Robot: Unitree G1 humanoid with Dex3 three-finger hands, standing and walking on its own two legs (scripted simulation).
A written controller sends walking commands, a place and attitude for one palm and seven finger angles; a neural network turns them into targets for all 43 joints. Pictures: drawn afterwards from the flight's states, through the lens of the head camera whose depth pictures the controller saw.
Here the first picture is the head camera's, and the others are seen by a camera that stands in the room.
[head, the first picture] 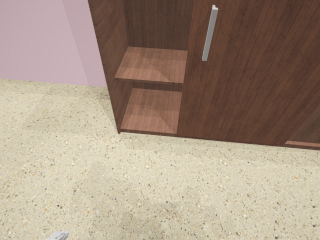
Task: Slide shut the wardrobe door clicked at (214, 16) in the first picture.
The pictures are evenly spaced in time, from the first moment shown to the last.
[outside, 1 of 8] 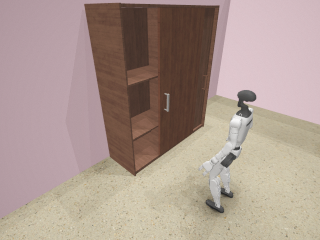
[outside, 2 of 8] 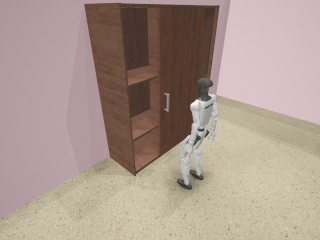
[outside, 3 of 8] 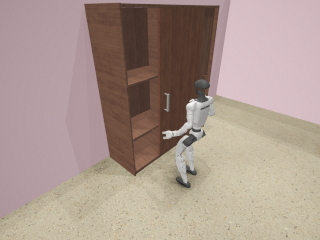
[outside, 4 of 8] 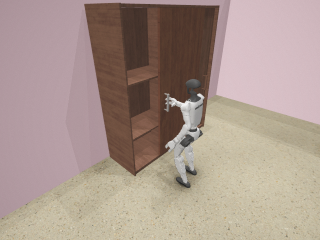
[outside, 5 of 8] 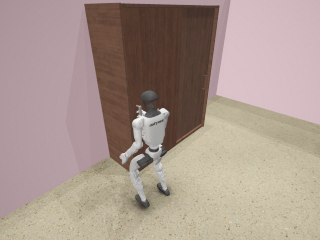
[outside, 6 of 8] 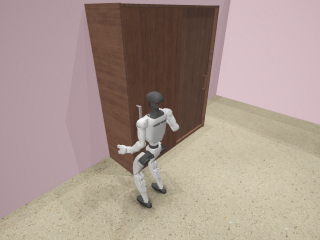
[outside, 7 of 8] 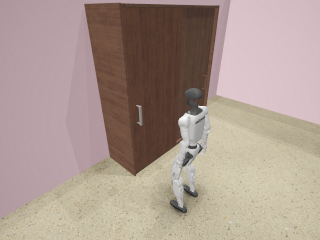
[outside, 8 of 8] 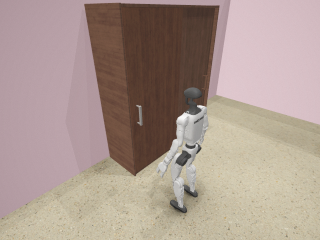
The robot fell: no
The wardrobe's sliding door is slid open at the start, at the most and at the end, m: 0.45 0.45 0.00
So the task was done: yes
